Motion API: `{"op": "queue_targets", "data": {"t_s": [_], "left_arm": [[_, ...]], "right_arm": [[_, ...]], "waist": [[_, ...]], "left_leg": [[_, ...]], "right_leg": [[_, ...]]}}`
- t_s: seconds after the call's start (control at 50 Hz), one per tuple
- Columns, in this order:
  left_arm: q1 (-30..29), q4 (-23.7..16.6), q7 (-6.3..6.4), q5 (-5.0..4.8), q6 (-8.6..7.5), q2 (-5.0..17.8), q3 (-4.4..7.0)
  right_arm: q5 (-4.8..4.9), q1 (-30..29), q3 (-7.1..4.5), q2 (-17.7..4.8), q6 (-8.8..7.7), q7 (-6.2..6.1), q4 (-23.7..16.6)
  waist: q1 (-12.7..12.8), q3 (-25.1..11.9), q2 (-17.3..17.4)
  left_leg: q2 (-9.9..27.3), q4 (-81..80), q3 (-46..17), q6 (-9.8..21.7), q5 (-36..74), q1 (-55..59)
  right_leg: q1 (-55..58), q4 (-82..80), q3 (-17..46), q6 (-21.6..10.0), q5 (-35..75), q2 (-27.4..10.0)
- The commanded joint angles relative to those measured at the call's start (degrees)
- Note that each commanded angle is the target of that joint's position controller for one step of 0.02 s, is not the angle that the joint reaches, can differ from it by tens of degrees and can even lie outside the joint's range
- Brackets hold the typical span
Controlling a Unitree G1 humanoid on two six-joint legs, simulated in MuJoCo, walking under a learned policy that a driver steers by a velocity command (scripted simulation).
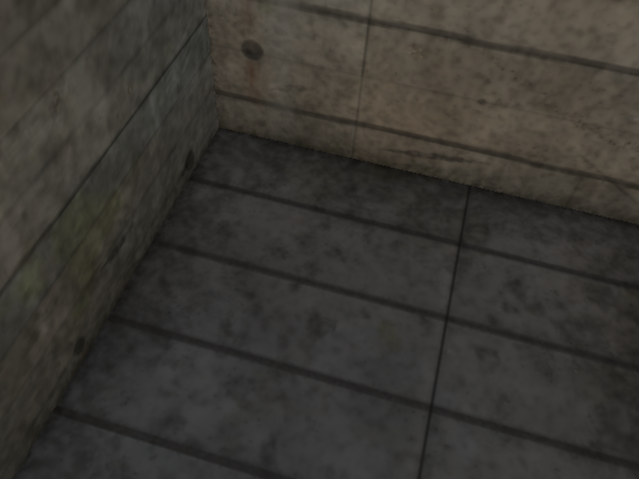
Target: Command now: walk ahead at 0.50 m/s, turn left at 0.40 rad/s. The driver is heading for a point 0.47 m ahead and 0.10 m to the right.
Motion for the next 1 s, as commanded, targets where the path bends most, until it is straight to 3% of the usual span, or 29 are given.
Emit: {"op": "queue_targets", "data": {"t_s": [0.02, 0.06, 0.14, 0.24, 0.28, 0.3, 0.32, 0.34, 0.36, 0.38, 0.4, 0.42, 0.44, 0.46, 0.48, 0.54, 0.58, 0.66, 0.7, 0.76, 0.78, 0.8, 0.82, 0.84, 0.88, 0.92, 0.94, 1.0], "left_arm": [[1.3, -2.6, 0.07, 0.8, 0.75, 4.8, 1.45], [-2.5, -3.5, 0.16, 1.27, 0.72, 4.9, 1.57], [-8.4, -4.2, -0.74, 0.07, -0.17, 3.4, 1.03], [-13.0, -5.5, -2.69, -0.95, -0.33, 4.2, 0.86], [-12.4, -5.8, -3.81, -1.34, -0.59, 5.0, 0.85], [-9.8, -5.1, -3.95, -1.15, -0.48, 5.8, 1.17], [-5.6, -4.0, -3.86, -0.98, -0.23, 7.3, 1.86], [2.1, -1.9, -3.59, -0.8, -0.01, 9.1, 2.92], [10.5, -0.4, -3.2, 0.05, 0.03, 11.1, 3.52], [14.2, -0.3, -3.26, 0.84, 0.18, 17.0, 5.06], [13.5, -0.2, -3.28, -0.37, 0.4, 10.1, 3.4], [8.9, -1.2, -2.8, -0.7, 0.37, 9.2, 2.81], [5.4, -1.7, -2.41, -0.56, 0.55, 8.5, 2.55], [3.7, -1.3, -1.99, -0.93, 1.06, 7.1, 1.92], [3.4, -0.8, -1.71, -0.21, 1.05, 6.3, 1.37], [1.4, 0.2, -1.99, 0.72, 1.3, 6.0, 1.06], [0.3, 0.7, -1.71, 0.62, 1.97, 7.1, 1.37], [1.9, 2.7, -0.22, 0.15, 3.82, 8.5, 1.83], [2.0, 3.8, -0.16, 0.53, 4.31, 8.2, 1.78], [0.8, 4.8, -0.06, -0.23, 4.77, 6.4, 1.11], [3.5, 5.6, -0.1, 0.29, 4.46, 4.7, 0.57], [8.4, 6.1, -0.32, 2.27, 3.96, 2.7, -0.09], [12.6, 7.5, -0.1, 1.95, 4.3, 0.7, -0.59], [10.6, 7.5, 0.26, 1.53, 4.92, 2.4, -0.44], [8.3, 7.9, 0.9, 1.15, 6.6, 4.4, 0.1], [7.4, 8.5, 1.17, 1.13, 7.74, 5.8, 0.31], [6.9, 8.8, 1.3, 0.92, 7.44, 5.9, 0.36], [6.7, 10.1, 1.35, 0.71, 6.71, 5.3, 0.31]], "right_arm": [[-0.02, -0.8, -2.04, -8.7, -1.45, -1.33, -2.4], [-0.56, 0.9, -2.02, -9.6, -1.31, -1.67, -0.8], [-0.83, 2.9, -1.4, -9.4, -1.3, -1.85, 2.0], [-1.38, 6.6, -0.99, -9.4, -0.9, -1.76, 6.2], [-1.31, 5.8, -1.04, -10.2, -0.56, -2.12, 6.4], [-1.68, 5.1, -1.14, -10.9, -0.36, -2.29, 6.1], [-2.15, 4.6, -1.25, -11.7, 0.05, -2.48, 5.8], [-2.52, 3.6, -1.14, -12.0, 0.77, -2.71, 5.3], [-2.7, 2.8, -0.53, -11.4, 1.08, -3.08, 4.1], [-2.79, 11.3, 1.49, -4.7, 0.19, -2.37, 3.5], [-2.48, 11.6, 1.37, -8.0, -1.11, -1.96, 5.7], [0.02, 5.7, 0.05, -12.3, -1.86, -1.69, 3.6], [0.59, 1.5, 0.02, -12.9, -2.29, -1.97, 2.6], [0.49, -1.0, -0.22, -11.6, -2.46, -2.46, 2.4], [0.07, -0.9, -0.32, -10.9, -2.13, -2.7, 2.3], [-0.75, 3.0, 0.4, -6.3, -0.3, -3.01, 3.5], [-1.02, 1.7, 0.69, -5.5, 0.39, -3.25, 3.1], [-0.73, -4.5, 0.84, -6.1, -0.06, -2.74, 2.3], [-0.99, -6.1, 0.71, -7.0, -0.08, -2.32, 2.1], [-1.6, -5.3, 0.27, -8.0, -0.59, -2.21, 2.6], [-2.24, -5.2, -0.11, -10.0, -0.84, -2.53, 2.5], [-2.45, -4.7, -0.23, -12.3, -0.72, -2.88, 2.1], [-2.62, -5.9, 0.66, -9.4, -0.04, -2.78, 2.8], [-2.3, -6.9, 1.38, -6.3, 0.35, -2.23, 2.9], [-1.84, -10.3, 1.48, -6.6, 0.52, -1.35, 2.8], [-1.54, -10.5, 1.11, -7.9, -0.1, -1.03, 3.4], [-2.06, -9.5, 1.17, -7.9, -0.41, -1.18, 4.1], [-1.76, -8.8, 1.35, -7.2, -0.62, -1.69, 5.7]], "waist": [[1.4, -4.1, 4.0], [-0.2, -1.5, 4.8], [-3.1, 1.4, 6.6], [-4.5, 3.7, 5.1], [-3.0, 2.3, 5.0], [-1.5, -0.2, 6.0], [0.7, -4.0, 7.2], [4.7, -9.0, 7.2], [8.8, -14.8, 3.9], [4.8, -24.7, -12.8], [6.6, -28.9, -9.8], [6.3, -20.1, -5.7], [5.7, -14.2, 1.0], [4.1, -8.0, 5.9], [2.5, -6.0, 4.9], [-0.5, -6.5, -0.5], [-0.5, -8.1, -1.2], [2.3, -9.9, -1.3], [2.8, -9.2, -1.8], [0.6, -7.8, -1.8], [1.0, -7.8, 0.7], [4.0, -10.8, 7.0], [5.7, -12.9, 13.0], [4.4, -12.4, 12.0], [4.2, -9.3, 8.8], [3.3, -7.3, 6.5], [2.3, -7.2, 5.2], [1.8, -8.6, 4.6]], "left_leg": [[15.9, -13.2, -16.0, 10.5, 8.2, 6.2], [14.3, -14.5, -13.3, 9.0, 6.3, 5.3], [12.6, -15.8, -7.9, 5.8, 2.3, 3.6], [17.1, -12.8, -6.1, 4.8, 9.5, 17.3], [18.8, -8.9, -4.4, 3.7, 20.7, 21.8], [18.6, -5.2, -3.3, 2.9, 32.4, 23.3], [18.1, 0.9, -2.4, 2.2, 45.1, 24.7], [16.7, 11.3, -0.7, 1.1, 54.2, 24.2], [15.2, 26.7, -0.1, -0.6, 46.8, 13.7], [4.3, 53.1, 1.5, -6.4, 9.2, -9.9], [0.1, 61.2, -6.1, -6.4, -23.9, -17.1], [4.0, 62.8, -8.3, -6.1, -21.9, -20.3], [6.9, 59.7, -6.8, -6.2, -19.0, -19.5], [8.8, 54.3, -4.7, -6.6, -17.8, -19.9], [10.1, 50.2, -4.1, -6.7, -16.4, -16.7], [10.5, 39.5, -2.4, -9.0, -13.7, -11.1], [10.2, 31.2, -1.4, -10.2, -9.9, -10.2], [9.3, 18.4, -0.8, -10.4, 3.0, -7.2], [8.8, 14.0, -1.4, -10.1, 4.5, -5.5], [8.3, 3.7, -1.2, -7.6, 8.7, 0.6], [11.5, 0.2, -4.6, -6.0, 20.4, 4.8], [18.7, 3.3, -10.7, -2.5, 37.1, 11.6], [22.2, 4.6, -14.0, 3.5, 36.0, 12.5], [21.6, 3.3, -15.1, 4.5, 28.4, 9.7], [16.1, 3.3, -10.5, 0.3, 16.1, 5.8], [13.0, 4.8, -6.8, -2.3, 15.1, 4.8], [12.2, 5.4, -5.6, -3.1, 15.7, 5.9], [12.0, 7.1, -4.9, -2.8, 22.4, 8.7]], "right_leg": [[-5.8, -7.9, 1.4, 1.9, 7.5, -1.9], [-6.7, -15.3, 0.7, 2.9, 15.8, -0.8], [-1.5, -27.7, -2.0, 1.9, 30.6, 1.6], [-7.9, -32.8, -1.9, -1.6, 25.2, 2.8], [-7.3, -33.9, -2.5, -3.3, 20.2, 4.2], [-3.9, -33.4, -3.7, -4.2, 17.3, 6.1], [1.2, -32.0, -5.2, -5.3, 14.3, 8.2], [9.8, -32.0, -6.7, -6.7, 13.8, 10.5], [25.7, -31.8, 0.6, -9.4, 20.5, 5.5], [49.4, -32.7, 29.1, -21.5, 22.0, -10.3], [54.8, -40.1, 40.7, -23.2, 29.9, -14.2], [47.0, -39.9, 31.4, -20.3, 35.1, -13.6], [38.3, -40.1, 22.9, -18.3, 43.5, -11.5], [30.0, -41.9, 16.8, -16.6, 46.9, -9.3], [24.6, -43.8, 13.6, -15.5, 48.2, -7.5], [17.8, -46.1, 7.4, -16.1, 52.0, -4.3], [17.8, -45.9, 4.7, -15.8, 53.6, -3.4], [19.6, -45.1, 3.1, -12.9, 44.3, -2.0], [20.4, -44.0, 4.0, -12.3, 39.5, -2.2], [19.3, -39.5, 5.9, -9.7, 29.2, -1.5], [18.3, -37.1, 5.6, -6.8, 23.6, 1.1], [15.2, -33.2, 3.8, -4.3, 8.5, 5.1], [13.7, -31.0, 1.6, -1.8, -5.0, 6.9], [15.0, -31.5, 1.2, -0.7, -5.3, 5.8], [15.9, -36.0, 1.6, -0.7, 0.6, 5.0], [16.2, -38.0, 2.3, -1.6, 4.2, 4.9], [15.8, -38.5, 2.5, -2.1, 5.9, 4.8], [17.2, -38.4, 2.7, -1.7, 11.0, 4.4]]}}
